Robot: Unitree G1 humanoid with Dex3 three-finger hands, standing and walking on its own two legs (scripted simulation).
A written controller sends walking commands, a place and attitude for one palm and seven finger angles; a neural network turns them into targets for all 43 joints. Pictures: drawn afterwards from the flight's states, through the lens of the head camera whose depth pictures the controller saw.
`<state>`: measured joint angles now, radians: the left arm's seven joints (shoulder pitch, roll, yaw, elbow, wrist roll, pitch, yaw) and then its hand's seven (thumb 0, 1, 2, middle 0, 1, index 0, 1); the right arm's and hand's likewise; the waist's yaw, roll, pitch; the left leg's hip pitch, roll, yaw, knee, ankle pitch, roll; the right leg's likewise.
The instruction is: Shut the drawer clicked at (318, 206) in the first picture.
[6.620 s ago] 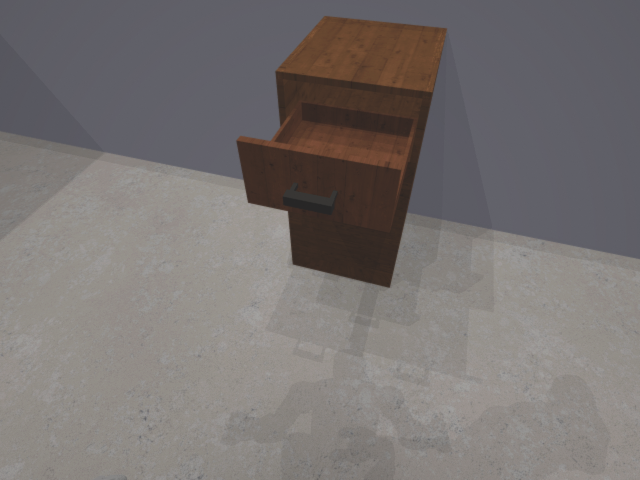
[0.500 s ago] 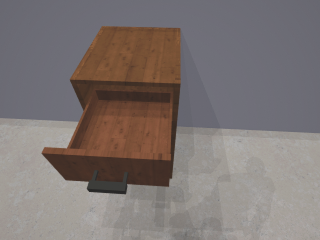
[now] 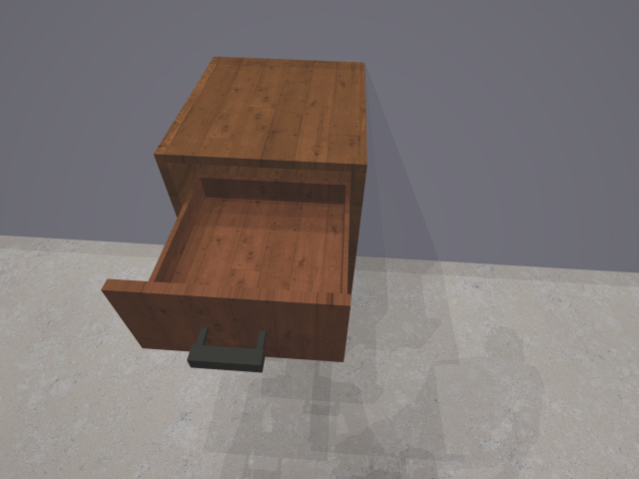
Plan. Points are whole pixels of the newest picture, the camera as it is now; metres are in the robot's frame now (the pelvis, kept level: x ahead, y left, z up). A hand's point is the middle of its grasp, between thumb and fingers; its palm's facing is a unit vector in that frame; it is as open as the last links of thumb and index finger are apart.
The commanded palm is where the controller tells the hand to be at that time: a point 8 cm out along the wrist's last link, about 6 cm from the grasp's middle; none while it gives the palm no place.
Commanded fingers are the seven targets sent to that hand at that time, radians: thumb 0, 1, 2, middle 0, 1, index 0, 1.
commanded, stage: come to a stop and stand still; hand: left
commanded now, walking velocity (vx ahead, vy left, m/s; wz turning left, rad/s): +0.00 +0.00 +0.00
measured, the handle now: (230, 346) +0.32 +0.16 -0.07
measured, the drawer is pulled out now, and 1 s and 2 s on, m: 0.30 0.30 0.30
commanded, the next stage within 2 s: look again from close up in 0.26 s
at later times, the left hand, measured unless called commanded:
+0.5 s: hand out of the picture -0.01 +0.16 -0.17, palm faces +0.01 -0.98 -0.20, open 7.4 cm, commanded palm none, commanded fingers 0.00 0.90 0.90 -0.20 -0.30 -0.20 -0.30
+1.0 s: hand out of the picture +0.04 +0.17 -0.14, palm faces +0.16 -0.96 -0.24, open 7.2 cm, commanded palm +0.08 +0.20 -0.06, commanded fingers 0.00 0.90 0.90 -0.30 -0.41 -0.30 -0.41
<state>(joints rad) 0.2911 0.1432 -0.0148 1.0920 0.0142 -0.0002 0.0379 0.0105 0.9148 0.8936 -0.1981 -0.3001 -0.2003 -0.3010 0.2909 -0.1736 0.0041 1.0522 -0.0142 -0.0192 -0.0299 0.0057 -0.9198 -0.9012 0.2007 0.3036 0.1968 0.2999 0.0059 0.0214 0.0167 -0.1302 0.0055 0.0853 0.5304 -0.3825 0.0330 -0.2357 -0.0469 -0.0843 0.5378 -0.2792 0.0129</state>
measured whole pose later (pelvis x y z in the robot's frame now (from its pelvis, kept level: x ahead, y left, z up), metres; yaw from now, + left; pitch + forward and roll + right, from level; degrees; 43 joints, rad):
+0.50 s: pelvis -0.01 +0.00 +0.00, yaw -1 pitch -1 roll +1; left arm 0.30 0.13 -0.01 1.08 0.02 0.01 0.04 0.01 0.91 0.89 -0.20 -0.30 -0.20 -0.30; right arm 0.33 -0.14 0.02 1.12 -0.01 -0.03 -0.02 0.00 -0.90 -0.90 0.20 0.30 0.20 0.30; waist 0.00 0.02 0.05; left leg -0.11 -0.01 0.11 0.46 -0.33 0.03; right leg -0.25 -0.06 -0.06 0.52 -0.25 0.01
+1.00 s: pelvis -0.01 -0.02 +0.00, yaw +0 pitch -1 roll +0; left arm 0.45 0.17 0.00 0.62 -0.07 0.07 0.09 0.04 0.96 0.89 -0.21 -0.31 -0.21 -0.31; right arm 0.36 -0.16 0.02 1.01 0.02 -0.12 -0.06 0.02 -0.92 -0.90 0.20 0.30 0.20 0.30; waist 0.02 0.02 0.03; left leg -0.14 0.01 0.09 0.48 -0.33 0.00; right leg -0.26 -0.04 -0.09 0.52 -0.25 -0.02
